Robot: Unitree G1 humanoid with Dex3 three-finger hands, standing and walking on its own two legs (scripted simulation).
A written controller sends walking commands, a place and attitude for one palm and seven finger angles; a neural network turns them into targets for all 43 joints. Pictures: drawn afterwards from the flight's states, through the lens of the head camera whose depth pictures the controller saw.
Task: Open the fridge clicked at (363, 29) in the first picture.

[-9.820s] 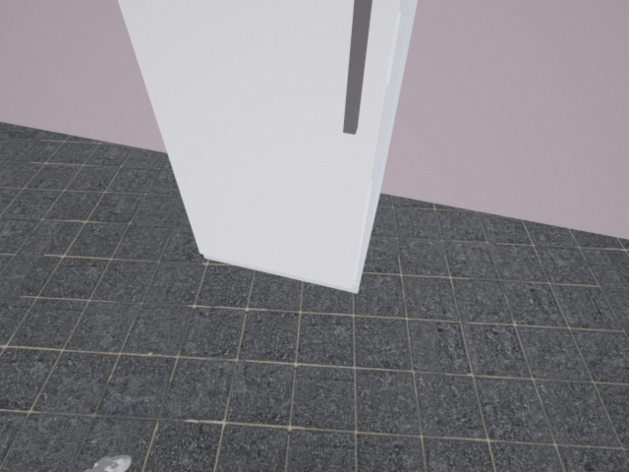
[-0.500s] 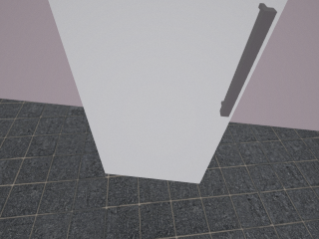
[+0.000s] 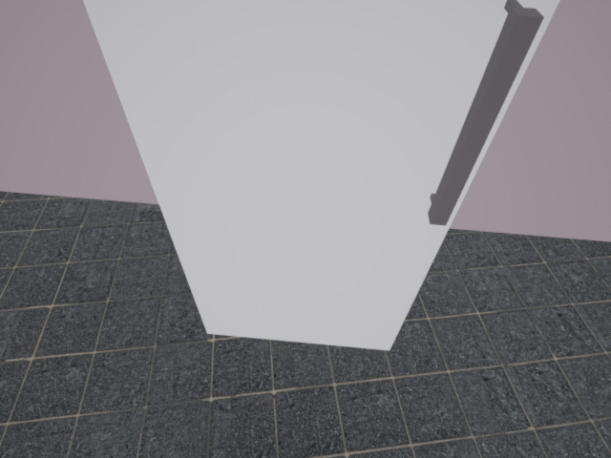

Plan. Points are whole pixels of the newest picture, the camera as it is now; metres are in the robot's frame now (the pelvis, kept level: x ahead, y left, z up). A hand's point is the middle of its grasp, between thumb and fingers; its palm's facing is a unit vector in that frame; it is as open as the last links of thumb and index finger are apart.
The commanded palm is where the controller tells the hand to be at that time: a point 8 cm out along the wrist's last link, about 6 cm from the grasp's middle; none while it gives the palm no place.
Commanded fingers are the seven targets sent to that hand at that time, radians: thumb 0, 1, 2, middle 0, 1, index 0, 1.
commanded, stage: look again from close up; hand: right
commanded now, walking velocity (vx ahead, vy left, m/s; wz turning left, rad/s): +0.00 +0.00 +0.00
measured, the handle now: (467, 131) +0.54 -0.21 +0.17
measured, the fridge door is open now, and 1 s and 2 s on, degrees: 0 0 0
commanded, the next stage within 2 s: shuffle to correct the standing spot in 0.04 s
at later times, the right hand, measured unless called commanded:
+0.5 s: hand out of the picture +0.01 -0.19 -0.19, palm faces +0.05 +0.99 -0.15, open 7.4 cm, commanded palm none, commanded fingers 0.00 -0.90 -0.90 0.20 0.30 0.20 0.30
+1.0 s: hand out of the picture +0.13 -0.21 -0.18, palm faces +0.09 +0.97 -0.22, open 7.3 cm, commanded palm none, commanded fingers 0.00 -0.90 -0.90 0.20 0.30 0.20 0.30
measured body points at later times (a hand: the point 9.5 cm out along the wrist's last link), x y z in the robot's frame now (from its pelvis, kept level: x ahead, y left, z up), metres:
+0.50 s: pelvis +0.04 -0.03 -0.01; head +0.06 -0.04 +0.44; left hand +0.00 +0.20 -0.16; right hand +0.01 -0.25 -0.17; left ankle +0.01 +0.09 -0.73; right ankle -0.02 -0.13 -0.74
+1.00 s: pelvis +0.09 -0.03 -0.01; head +0.11 -0.03 +0.44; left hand +0.13 +0.20 -0.17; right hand +0.12 -0.26 -0.16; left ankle +0.08 +0.06 -0.74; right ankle +0.07 -0.15 -0.74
